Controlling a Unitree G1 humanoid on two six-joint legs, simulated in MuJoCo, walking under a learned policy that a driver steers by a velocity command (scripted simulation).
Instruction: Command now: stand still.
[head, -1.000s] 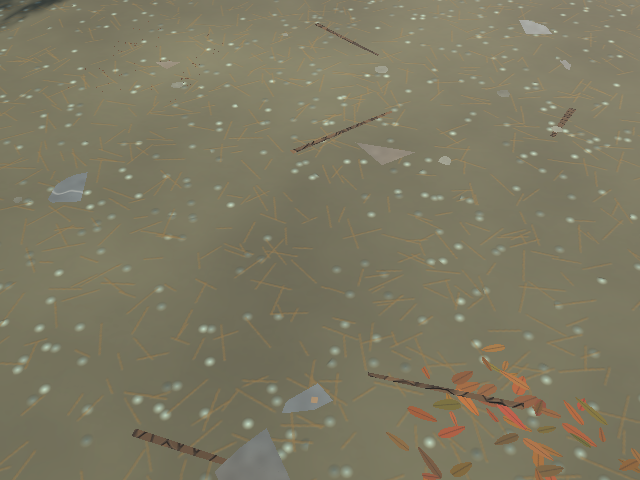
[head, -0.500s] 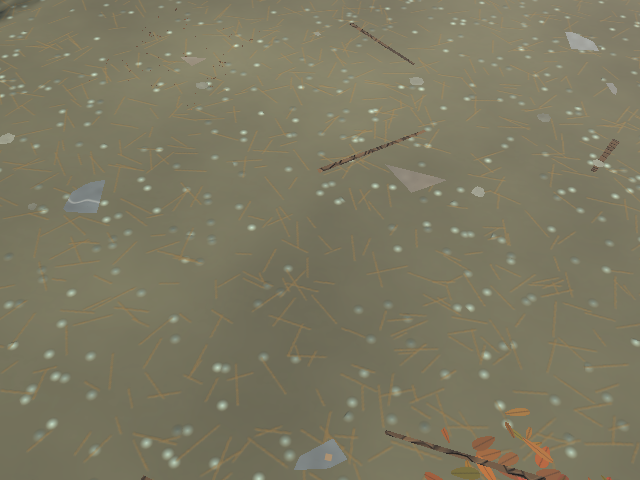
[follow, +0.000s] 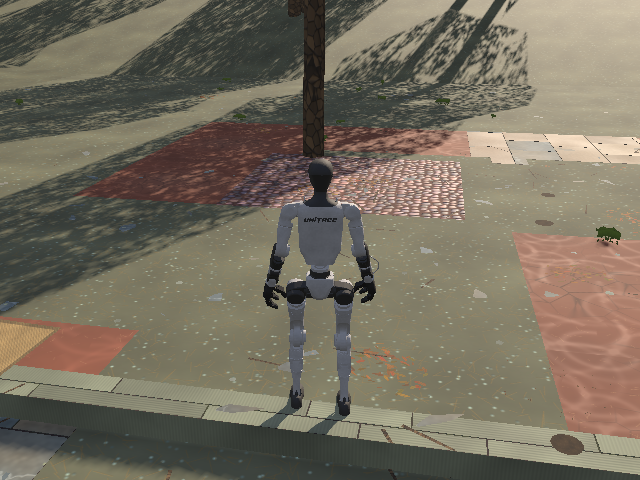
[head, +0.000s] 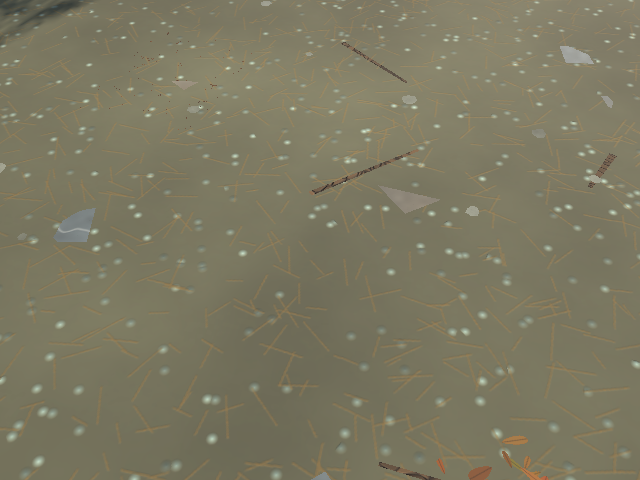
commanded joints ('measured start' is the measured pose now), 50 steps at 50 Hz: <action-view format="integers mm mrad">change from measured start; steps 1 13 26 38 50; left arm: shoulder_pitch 25 32 69 119 170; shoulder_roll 119 114 100 80 173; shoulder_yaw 22 14 3 -6 39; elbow -23 26 72 101 83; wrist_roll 0 3 5 5 -25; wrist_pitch -5 7 10 10 -25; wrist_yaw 3 5 8 9 -3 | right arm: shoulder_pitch -11 -18 2 38 34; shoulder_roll -91 -105 -97 -86 -31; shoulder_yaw -17 -15 -5 5 11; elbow -29 46 113 152 131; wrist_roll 2 3 3 4 25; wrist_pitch -7 1 1 0 -76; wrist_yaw -7 -16 -17 -18 26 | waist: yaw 2 -1 -4 -6 -15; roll -5 -7 -2 -1 -157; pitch -62 -34 -6 9 130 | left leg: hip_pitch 118 118 98 85 -130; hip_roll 35 39 37 36 17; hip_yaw -35 -33 -33 -33 44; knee -36 -62 -99 -116 179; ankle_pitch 256 221 138 105 -187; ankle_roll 56 50 46 45 94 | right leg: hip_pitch -50 -43 -53 -60 -94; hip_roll -42 -26 -17 -13 -279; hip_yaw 38 23 15 11 375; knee -99 -129 -158 -172 -367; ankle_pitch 279 231 145 119 -430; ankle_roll -60 -56 -52 -50 -232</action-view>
